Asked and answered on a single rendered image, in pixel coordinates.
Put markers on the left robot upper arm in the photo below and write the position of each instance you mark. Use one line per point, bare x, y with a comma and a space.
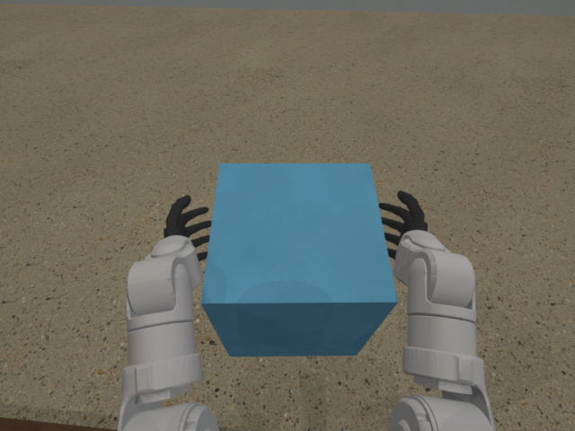
191, 416

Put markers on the right robot upper arm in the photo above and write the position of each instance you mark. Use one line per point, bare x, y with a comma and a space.
424, 413

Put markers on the robot right forearm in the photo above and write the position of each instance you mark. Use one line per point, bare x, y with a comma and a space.
441, 350

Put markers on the right robot hand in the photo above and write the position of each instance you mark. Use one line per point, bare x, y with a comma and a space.
413, 219

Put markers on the robot left forearm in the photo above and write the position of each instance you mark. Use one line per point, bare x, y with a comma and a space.
162, 358

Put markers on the left robot hand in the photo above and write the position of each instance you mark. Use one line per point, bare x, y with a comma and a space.
175, 223

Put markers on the carton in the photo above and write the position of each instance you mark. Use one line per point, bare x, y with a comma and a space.
297, 260

